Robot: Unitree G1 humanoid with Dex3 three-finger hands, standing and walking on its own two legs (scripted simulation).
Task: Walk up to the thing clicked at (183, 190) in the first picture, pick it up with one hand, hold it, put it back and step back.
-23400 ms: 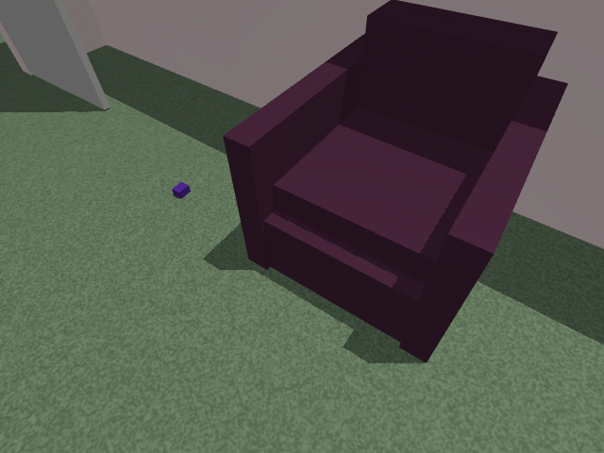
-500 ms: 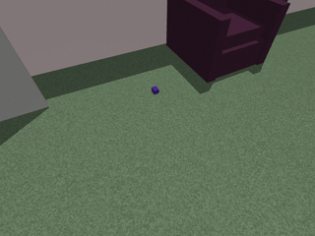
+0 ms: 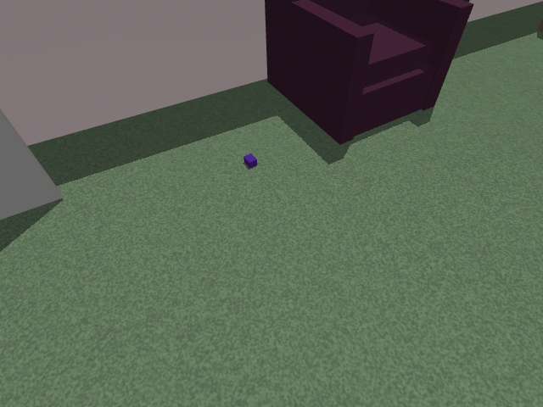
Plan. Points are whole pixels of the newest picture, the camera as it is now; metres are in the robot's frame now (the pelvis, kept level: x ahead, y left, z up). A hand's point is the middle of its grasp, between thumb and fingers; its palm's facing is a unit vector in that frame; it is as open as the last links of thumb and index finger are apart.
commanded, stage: walk up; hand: left
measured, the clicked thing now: (250, 160) +1.48 +0.14 -0.76
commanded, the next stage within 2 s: none
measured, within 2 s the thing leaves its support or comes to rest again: neither
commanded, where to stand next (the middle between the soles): +1.06 +0.02 m, yaw +0 degrees
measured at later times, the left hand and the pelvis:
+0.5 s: hand (139, 390) +0.20 +0.25 -0.16, palm faces +0.06 -0.94 -0.35, open 7.4 cm; pelvis +0.19 -0.02 -0.02, yaw +4 degrees
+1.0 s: hand (168, 225) +0.54 +0.27 -0.14, palm faces -0.04 -0.91 -0.42, open 7.4 cm; pelvis +0.45 -0.02 -0.03, yaw +0 degrees
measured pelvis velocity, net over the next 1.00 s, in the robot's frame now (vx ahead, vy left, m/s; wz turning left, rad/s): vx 0.45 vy -0.02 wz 0.01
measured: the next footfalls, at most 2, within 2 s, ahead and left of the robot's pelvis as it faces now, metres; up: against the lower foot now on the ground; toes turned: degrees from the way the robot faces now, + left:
right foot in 0.08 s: +0.14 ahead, -0.15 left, +0.00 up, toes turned -4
left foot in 0.52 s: +0.37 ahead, +0.12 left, +0.00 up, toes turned +7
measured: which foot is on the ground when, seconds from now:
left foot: down 0.00-0.10, up 0.12-0.50, down 0.52-0.98, up 1.00-1.00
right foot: up 0.00-0.06, down 0.08-0.56, up 0.58-0.96, down 0.98-1.00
